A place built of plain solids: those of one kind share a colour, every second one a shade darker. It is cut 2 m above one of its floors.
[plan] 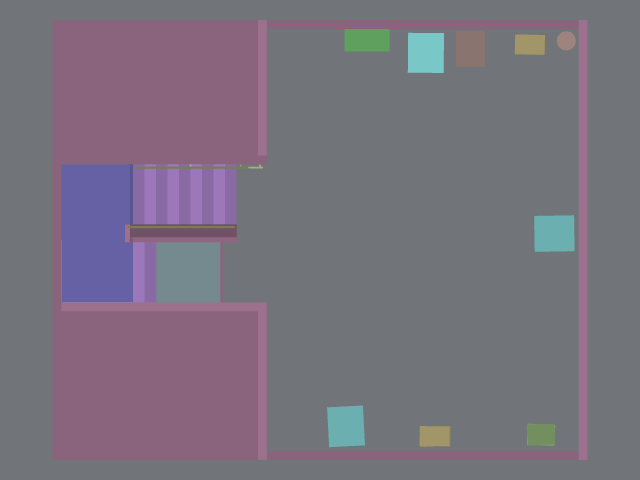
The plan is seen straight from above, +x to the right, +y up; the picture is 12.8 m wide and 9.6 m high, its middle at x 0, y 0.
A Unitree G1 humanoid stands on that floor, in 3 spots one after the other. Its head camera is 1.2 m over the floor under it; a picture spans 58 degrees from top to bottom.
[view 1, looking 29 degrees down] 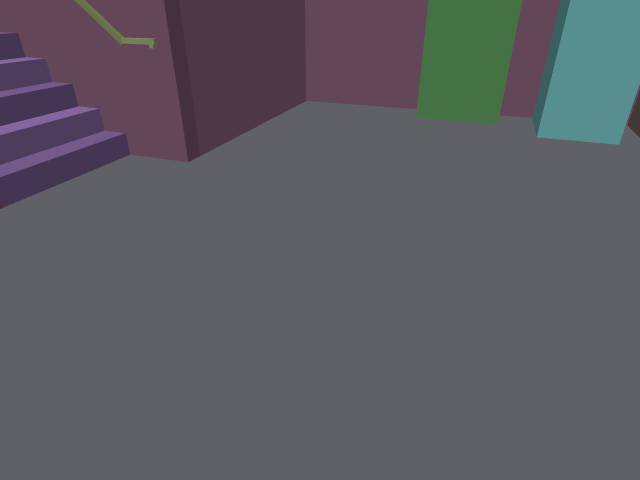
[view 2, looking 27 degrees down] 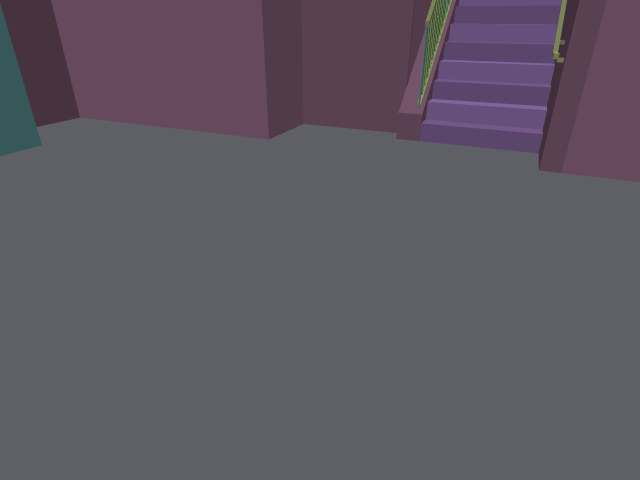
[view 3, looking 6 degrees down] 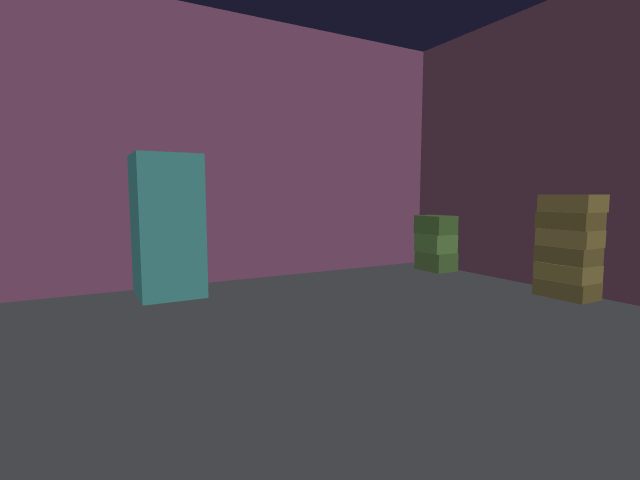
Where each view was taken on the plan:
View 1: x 1.19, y -1.41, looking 110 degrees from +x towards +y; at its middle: ground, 2.48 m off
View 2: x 3.13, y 1.24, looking -156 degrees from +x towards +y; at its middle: ground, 2.64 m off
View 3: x -0.67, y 1.03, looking -29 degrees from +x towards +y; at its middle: wall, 6.72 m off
